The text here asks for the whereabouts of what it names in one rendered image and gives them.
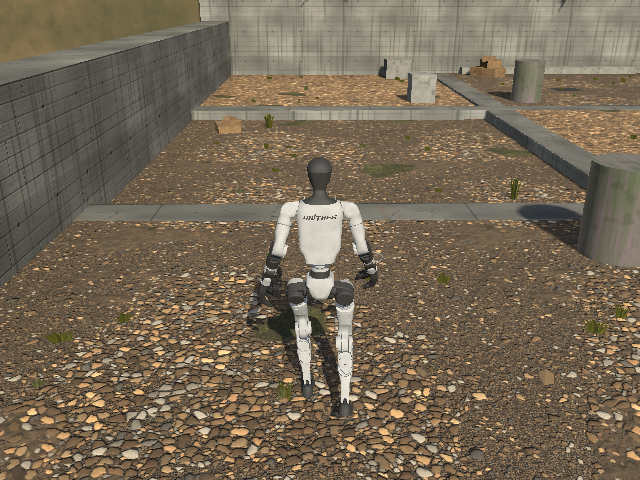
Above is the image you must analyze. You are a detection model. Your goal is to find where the left robot forearm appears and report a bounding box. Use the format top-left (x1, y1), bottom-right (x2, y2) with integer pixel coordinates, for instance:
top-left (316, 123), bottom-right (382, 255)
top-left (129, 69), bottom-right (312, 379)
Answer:
top-left (260, 241), bottom-right (281, 286)

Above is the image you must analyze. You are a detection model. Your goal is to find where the robot right hand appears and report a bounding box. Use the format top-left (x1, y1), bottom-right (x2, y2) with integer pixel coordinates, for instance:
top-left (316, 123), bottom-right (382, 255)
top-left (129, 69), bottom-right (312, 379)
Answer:
top-left (355, 270), bottom-right (378, 289)

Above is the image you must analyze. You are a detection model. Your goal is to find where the right robot forearm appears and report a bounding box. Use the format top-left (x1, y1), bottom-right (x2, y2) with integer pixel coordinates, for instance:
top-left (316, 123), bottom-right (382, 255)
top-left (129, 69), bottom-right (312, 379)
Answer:
top-left (358, 239), bottom-right (377, 274)

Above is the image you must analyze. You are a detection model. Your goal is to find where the robot left upper arm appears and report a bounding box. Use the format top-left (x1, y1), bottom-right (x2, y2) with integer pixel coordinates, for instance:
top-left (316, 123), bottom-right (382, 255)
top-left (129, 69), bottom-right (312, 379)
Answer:
top-left (271, 201), bottom-right (299, 257)

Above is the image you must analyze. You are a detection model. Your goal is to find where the robot right upper arm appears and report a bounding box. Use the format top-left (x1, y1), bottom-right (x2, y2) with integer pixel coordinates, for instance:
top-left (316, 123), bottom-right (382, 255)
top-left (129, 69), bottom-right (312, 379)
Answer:
top-left (340, 201), bottom-right (369, 255)

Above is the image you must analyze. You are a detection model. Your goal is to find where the robot right thigh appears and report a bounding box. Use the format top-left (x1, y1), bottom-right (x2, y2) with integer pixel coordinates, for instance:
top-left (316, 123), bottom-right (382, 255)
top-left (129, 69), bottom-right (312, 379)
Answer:
top-left (334, 280), bottom-right (354, 352)

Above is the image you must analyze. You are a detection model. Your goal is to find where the left robot shin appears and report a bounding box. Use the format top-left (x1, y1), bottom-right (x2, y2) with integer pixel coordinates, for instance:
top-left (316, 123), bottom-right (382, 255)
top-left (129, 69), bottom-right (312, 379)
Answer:
top-left (295, 321), bottom-right (311, 385)

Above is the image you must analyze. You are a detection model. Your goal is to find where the robot left hand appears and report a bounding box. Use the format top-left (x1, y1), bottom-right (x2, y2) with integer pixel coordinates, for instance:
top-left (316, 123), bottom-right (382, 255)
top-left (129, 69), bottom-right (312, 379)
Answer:
top-left (257, 282), bottom-right (280, 307)

